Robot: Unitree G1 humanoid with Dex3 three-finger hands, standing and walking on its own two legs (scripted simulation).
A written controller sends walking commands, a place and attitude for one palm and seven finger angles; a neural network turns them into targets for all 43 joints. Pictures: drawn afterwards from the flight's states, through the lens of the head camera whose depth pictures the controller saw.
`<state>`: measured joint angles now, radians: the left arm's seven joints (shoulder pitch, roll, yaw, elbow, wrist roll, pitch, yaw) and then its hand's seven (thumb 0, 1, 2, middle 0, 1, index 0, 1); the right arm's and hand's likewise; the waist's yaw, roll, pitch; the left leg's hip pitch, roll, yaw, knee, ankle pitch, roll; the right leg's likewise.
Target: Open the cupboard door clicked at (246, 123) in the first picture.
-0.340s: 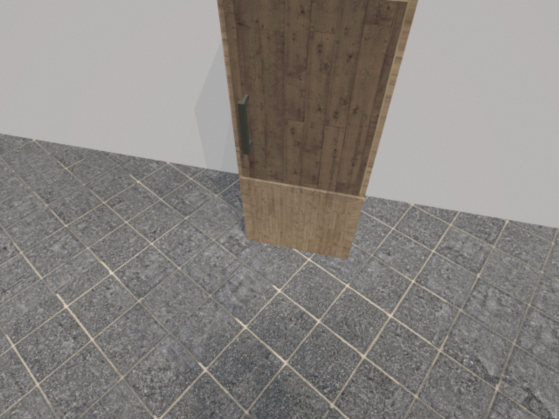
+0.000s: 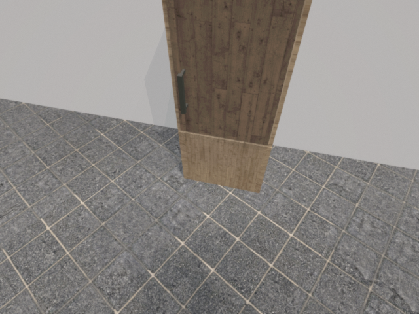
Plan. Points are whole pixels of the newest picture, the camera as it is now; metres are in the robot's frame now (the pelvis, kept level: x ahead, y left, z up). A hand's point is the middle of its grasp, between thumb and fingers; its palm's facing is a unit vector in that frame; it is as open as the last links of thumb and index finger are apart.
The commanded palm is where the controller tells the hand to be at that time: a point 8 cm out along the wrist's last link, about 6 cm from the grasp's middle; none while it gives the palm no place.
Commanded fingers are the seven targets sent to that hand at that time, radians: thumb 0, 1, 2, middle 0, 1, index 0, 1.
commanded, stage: look at it before walking up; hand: left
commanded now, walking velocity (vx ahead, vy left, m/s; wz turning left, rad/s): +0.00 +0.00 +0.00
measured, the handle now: (183, 92) +0.92 +0.16 -0.12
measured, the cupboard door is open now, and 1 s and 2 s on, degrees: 0 0 0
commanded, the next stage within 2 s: turn to face it in 0.50 s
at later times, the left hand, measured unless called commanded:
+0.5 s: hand out of the picture +0.06 +0.23 -0.16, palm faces +0.00 -0.95 -0.31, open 7.3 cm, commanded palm none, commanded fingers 0.00 0.90 0.90 -0.20 -0.30 -0.20 -0.30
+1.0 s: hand out of the picture +0.05 +0.20 -0.18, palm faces -0.07 -0.97 -0.25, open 7.3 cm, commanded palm none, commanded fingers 0.00 0.90 0.90 -0.20 -0.30 -0.20 -0.30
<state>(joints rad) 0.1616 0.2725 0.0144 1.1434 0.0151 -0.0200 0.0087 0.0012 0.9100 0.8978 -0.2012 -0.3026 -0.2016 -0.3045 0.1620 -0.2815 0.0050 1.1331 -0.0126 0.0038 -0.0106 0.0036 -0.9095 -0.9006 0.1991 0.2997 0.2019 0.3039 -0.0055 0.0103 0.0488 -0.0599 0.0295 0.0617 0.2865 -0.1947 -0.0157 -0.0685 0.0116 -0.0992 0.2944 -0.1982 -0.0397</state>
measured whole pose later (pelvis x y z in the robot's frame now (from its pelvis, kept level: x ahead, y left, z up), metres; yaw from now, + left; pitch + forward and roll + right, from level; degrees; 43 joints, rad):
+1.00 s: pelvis -0.01 +0.00 -0.01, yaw -5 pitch -2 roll +0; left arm 0.19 0.22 0.02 1.11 0.02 0.02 0.01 0.00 0.91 0.90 -0.20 -0.30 -0.20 -0.30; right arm 0.19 -0.22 0.00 1.10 -0.01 0.02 -0.03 0.00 -0.91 -0.90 0.20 0.30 0.20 0.30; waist 0.00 0.01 0.06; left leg -0.10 0.06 0.14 0.39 -0.25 -0.02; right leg -0.15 0.03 -0.03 0.41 -0.23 -0.04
